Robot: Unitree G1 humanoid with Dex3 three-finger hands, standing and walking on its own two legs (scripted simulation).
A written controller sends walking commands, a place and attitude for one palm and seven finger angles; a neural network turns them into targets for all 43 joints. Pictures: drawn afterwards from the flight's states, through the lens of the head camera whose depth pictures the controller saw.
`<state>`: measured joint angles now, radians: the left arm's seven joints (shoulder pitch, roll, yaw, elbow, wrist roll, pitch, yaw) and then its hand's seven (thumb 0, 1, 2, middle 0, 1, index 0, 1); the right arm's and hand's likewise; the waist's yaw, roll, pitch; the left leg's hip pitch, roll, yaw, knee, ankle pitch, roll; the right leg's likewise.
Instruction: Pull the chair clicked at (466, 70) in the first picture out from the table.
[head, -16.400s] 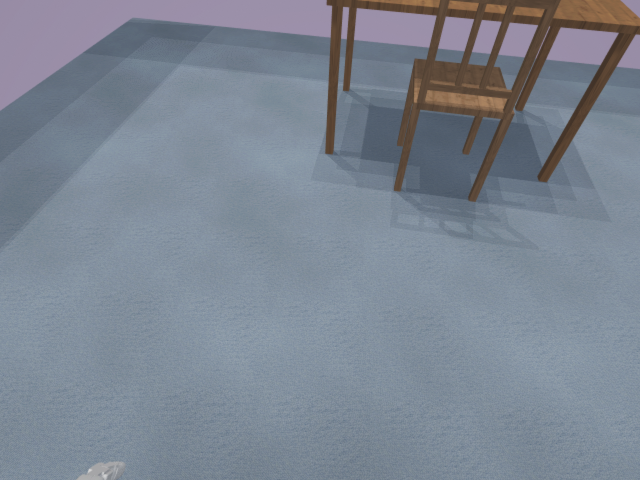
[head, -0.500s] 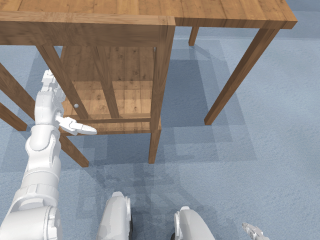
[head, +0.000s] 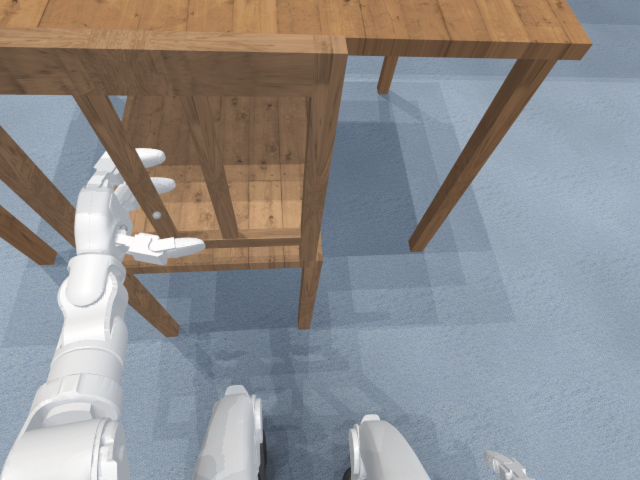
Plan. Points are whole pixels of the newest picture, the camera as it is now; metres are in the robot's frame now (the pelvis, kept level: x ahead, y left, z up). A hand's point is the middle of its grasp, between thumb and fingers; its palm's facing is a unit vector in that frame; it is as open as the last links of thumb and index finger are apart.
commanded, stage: hook a spindle and tug to test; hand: left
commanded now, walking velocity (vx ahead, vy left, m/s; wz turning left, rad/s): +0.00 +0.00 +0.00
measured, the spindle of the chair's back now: (138, 181) +0.46 +0.22 +0.05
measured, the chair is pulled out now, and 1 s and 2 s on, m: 0.00 0.04 0.14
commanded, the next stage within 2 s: step backward, pulling the chair out in 0.96 s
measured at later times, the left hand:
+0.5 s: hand (158, 214) +0.42 +0.20 +0.03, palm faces +0.08 -1.00 -0.03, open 5.4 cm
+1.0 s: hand (160, 238) +0.39 +0.19 +0.03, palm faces +0.08 -1.00 -0.03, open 5.4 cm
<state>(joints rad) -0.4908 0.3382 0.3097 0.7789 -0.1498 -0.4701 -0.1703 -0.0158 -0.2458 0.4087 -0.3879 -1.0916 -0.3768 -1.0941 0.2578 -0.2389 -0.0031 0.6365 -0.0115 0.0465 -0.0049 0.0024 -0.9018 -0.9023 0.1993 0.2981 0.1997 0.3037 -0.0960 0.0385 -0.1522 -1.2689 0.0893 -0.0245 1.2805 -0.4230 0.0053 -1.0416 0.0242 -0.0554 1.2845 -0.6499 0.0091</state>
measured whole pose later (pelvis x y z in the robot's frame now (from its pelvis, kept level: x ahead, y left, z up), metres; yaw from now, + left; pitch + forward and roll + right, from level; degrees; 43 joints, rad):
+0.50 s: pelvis +0.01 +0.00 +0.00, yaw +0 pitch +24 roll -4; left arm -0.43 0.32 0.31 0.70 -0.17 -0.45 -0.16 0.01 0.71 0.78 -0.44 -1.42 -0.43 -1.44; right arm 0.26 -0.23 -0.01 0.61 -0.01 0.05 0.01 0.00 -0.90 -0.90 0.20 0.30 0.20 0.30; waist -0.10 0.04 -0.16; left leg -1.25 0.09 -0.01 1.26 -0.43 0.01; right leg -1.03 0.03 -0.04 1.26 -0.65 0.01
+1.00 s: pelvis +0.01 +0.00 +0.01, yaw +0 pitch +23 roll -3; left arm -0.29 0.28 0.26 0.58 -0.18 -0.46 -0.14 0.01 0.71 0.77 -0.44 -1.40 -0.42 -1.45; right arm 0.21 -0.23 -0.01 0.60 -0.01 0.04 0.00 0.00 -0.90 -0.90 0.20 0.30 0.20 0.30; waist -0.08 0.03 -0.16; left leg -1.21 0.09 -0.02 1.26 -0.44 0.00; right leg -0.99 0.02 -0.05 1.26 -0.66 0.00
